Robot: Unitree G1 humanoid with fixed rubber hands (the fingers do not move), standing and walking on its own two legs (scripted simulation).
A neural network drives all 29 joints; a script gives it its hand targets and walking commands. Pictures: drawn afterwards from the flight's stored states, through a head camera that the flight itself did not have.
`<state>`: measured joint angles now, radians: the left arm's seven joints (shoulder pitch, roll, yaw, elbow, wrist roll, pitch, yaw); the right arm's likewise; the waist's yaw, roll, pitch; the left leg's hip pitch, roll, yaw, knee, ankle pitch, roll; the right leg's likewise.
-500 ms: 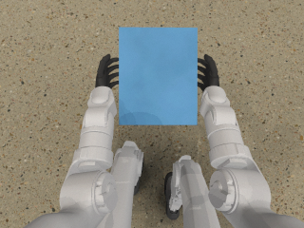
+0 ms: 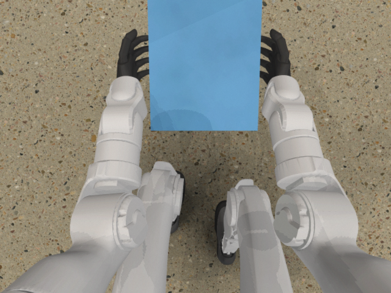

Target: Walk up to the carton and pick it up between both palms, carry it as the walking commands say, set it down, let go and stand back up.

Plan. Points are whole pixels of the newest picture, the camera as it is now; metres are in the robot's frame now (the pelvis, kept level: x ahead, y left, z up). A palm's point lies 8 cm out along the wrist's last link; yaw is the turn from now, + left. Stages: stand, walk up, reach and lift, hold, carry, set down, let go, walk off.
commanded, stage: set down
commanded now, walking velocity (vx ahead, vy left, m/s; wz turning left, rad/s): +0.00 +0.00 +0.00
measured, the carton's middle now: (201, 75) +0.52 +0.07 -0.19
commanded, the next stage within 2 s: none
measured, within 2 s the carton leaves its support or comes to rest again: rests again in 1.78 s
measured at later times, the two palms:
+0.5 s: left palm (139, 79) +0.49 +0.20 -0.19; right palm (261, 79) +0.53 -0.06 -0.19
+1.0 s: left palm (141, 71) +0.52 +0.21 -0.24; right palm (252, 81) +0.54 -0.06 -0.25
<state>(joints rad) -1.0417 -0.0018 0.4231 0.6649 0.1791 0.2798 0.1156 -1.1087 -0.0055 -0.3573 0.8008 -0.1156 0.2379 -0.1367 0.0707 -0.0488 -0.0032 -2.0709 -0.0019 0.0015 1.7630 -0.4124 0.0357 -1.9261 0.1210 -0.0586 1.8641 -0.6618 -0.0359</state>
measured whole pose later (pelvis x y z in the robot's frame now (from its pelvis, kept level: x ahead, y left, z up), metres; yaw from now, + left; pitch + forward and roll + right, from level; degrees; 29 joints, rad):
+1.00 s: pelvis -0.01 +0.00 -0.10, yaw -1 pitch +39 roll -2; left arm -1.39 0.21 0.35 0.90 0.04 0.27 0.09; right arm -1.39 -0.13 -0.23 0.92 -0.01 0.25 -0.20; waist 0.10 -0.02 0.25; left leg -2.33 0.00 0.01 2.07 -0.43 0.03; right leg -2.18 0.14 -0.08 2.20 -0.72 -0.04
